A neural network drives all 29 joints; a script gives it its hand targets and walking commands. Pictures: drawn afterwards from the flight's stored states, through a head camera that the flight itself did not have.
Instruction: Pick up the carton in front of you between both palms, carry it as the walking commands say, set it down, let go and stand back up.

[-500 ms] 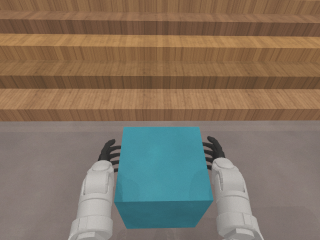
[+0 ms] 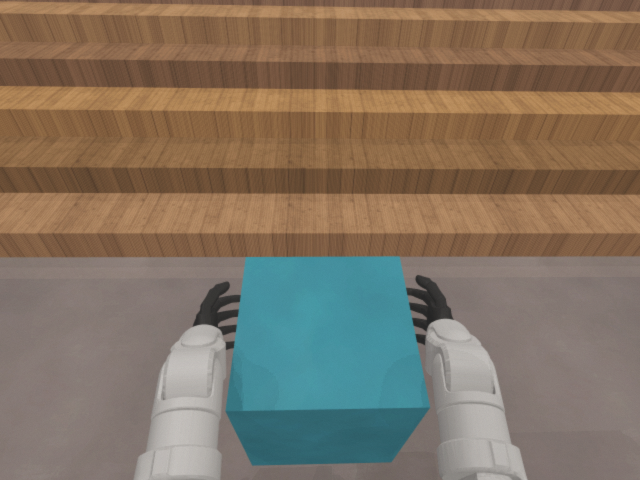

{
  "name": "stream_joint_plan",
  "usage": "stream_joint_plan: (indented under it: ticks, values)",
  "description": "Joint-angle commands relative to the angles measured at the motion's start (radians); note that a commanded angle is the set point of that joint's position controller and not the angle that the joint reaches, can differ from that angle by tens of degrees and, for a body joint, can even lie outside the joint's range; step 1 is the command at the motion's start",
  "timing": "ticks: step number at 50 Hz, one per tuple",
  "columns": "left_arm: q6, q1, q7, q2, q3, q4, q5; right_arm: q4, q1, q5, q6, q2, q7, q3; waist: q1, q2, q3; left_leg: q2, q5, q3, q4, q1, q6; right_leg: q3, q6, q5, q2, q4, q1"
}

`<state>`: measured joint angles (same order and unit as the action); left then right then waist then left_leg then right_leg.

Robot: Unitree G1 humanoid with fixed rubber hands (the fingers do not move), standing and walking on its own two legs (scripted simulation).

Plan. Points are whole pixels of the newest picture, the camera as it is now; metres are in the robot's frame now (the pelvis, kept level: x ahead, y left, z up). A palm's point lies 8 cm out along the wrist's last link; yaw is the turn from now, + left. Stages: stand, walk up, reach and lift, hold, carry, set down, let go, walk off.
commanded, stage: hold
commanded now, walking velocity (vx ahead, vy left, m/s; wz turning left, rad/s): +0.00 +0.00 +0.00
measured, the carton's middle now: (322, 365) +0.28 +0.00 -0.03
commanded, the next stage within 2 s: carry in 0.72 s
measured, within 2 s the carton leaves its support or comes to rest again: neither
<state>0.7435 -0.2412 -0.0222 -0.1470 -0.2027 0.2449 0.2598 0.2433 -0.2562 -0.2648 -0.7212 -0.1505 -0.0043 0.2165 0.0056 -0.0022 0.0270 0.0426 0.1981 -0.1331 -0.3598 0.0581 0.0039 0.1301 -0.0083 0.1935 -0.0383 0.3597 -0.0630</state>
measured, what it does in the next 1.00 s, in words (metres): stands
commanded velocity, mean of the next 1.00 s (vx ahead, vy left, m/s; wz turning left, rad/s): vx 0.16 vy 0.00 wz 0.00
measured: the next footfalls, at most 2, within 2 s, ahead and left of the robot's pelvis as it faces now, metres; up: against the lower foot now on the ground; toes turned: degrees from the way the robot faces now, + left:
right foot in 1.30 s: +0.28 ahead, -0.11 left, +0.00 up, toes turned -9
left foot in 1.72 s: +0.64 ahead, +0.08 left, +0.00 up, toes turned +11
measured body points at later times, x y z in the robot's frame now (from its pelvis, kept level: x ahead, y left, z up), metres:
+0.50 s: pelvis -0.01 +0.00 +0.00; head -0.06 +0.00 +0.45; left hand +0.29 +0.15 +0.04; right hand +0.30 -0.15 +0.05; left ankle +0.01 +0.12 -0.75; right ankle +0.01 -0.13 -0.75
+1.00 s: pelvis +0.05 -0.01 -0.01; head +0.01 -0.02 +0.44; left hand +0.34 +0.14 +0.06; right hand +0.35 -0.17 +0.06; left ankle +0.01 +0.12 -0.74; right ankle +0.01 -0.13 -0.75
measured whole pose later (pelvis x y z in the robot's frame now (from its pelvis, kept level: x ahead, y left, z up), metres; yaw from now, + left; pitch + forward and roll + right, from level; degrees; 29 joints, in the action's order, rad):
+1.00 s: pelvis +0.05 -0.01 -0.01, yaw +1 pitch +3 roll +0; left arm 0.96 -0.21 -0.07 -0.14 -0.12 -0.02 0.16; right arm -0.06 -0.19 -0.15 -0.94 -0.11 -0.05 0.15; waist 0.00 -0.01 0.17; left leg -0.03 0.44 0.02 -0.64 0.32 0.00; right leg -0.04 0.00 0.34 0.02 0.53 -0.24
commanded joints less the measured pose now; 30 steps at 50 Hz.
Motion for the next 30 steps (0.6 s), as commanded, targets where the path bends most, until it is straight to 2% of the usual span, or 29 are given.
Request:
stream_joint_plan:
  ticks: [1, 5, 16, 30]
  values:
    - [-0.017, -0.506, 0.258, -0.911, 0.527, -0.058, -0.264, 0.009, -0.416, 0.243, -0.015, -0.938, 0.246, -0.523, -0.001, 0.005, 0.18, 0.051, -0.183, 0.052, 0.054, -0.044, 0.008, -0.054, -0.015, -0.202, -0.048, -0.051, 0.053]
    - [-0.01, -0.551, 0.269, -0.914, 0.497, -0.028, -0.25, 0.041, -0.459, 0.227, -0.02, -0.94, 0.256, -0.488, 0.001, 0.002, 0.126, 0.045, -0.082, 0.059, 0.06, -0.015, 0.004, -0.06, -0.008, -0.099, -0.045, -0.058, 0.024]
    - [-0.023, -0.643, 0.278, -0.945, 0.497, 0.003, -0.254, 0.075, -0.551, 0.228, -0.007, -0.961, 0.267, -0.486, 0.001, -0.001, 0.169, 0.04, -0.041, 0.061, 0.046, -0.01, 0.001, -0.068, -0.004, -0.054, -0.043, -0.04, 0.02]
    - [-0.019, -0.606, 0.273, -0.941, 0.493, -0.008, -0.251, 0.061, -0.52, 0.226, -0.009, -0.953, 0.265, -0.484, 0.0, 0.0, 0.188, 0.043, -0.118, 0.06, 0.048, -0.035, 0.006, -0.066, -0.007, -0.127, -0.046, -0.041, 0.038]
